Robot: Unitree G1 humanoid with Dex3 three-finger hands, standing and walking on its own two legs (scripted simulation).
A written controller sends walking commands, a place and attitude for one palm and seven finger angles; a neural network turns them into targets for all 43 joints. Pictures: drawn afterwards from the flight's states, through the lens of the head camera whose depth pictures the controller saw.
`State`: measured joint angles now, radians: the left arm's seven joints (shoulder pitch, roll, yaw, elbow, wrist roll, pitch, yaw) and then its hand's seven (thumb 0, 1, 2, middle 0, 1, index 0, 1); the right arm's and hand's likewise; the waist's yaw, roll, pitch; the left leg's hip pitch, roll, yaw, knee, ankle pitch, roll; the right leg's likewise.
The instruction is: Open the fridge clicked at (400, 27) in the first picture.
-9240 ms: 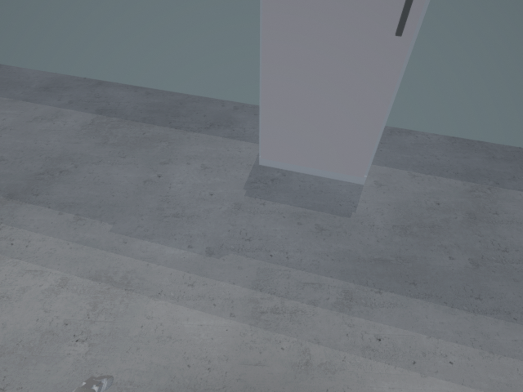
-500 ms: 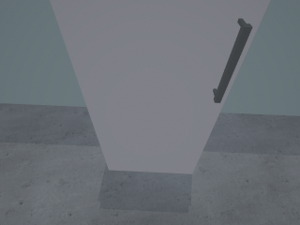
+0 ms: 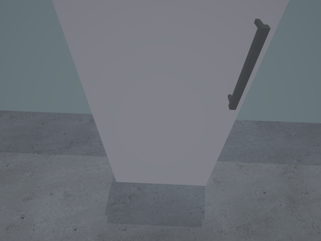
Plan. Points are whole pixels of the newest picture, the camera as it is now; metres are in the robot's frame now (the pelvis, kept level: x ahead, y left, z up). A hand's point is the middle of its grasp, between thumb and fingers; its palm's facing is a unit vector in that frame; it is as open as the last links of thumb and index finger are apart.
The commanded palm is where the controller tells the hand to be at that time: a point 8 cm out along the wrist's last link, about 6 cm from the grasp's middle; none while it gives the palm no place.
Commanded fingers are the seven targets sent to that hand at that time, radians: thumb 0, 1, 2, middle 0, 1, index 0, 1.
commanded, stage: look again from close up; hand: right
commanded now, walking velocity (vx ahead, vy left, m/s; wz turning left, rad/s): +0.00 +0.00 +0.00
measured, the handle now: (243, 70) +0.54 -0.20 +0.17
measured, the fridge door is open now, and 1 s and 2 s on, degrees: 0 0 0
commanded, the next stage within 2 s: shuffle to correct the standing spot in 0.64 s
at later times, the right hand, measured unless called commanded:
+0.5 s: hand out of the picture +0.07 -0.25 -0.16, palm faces -0.02 +0.94 -0.33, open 7.4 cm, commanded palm none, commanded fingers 0.00 -0.90 -0.90 0.20 0.30 0.20 0.30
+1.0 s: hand out of the picture +0.05 -0.23 -0.17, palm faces +0.02 +0.96 -0.27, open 7.4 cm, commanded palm none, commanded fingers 0.00 -0.90 -0.90 0.20 0.30 0.20 0.30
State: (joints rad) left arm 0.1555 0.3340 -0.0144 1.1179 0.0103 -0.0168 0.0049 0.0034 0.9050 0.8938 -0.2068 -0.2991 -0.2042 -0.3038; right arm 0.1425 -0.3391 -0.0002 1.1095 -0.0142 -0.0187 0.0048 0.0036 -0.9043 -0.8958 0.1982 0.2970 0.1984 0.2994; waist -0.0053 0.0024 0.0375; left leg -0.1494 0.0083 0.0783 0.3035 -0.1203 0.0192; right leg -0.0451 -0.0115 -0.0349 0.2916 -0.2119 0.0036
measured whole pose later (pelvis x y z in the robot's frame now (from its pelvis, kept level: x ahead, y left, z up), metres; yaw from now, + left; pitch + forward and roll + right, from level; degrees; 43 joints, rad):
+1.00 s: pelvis +0.02 -0.01 +0.00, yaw +0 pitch -1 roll +1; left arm 0.24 0.28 -0.02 1.12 0.02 0.01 0.00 0.00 0.91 0.89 -0.20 -0.30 -0.20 -0.30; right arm 0.22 -0.28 -0.01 1.11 -0.02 0.00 0.00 0.00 -0.91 -0.90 0.20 0.30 0.20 0.30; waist -0.02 -0.01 -0.01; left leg -0.16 0.00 0.08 0.34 -0.16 0.01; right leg -0.09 -0.02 -0.03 0.40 -0.29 0.00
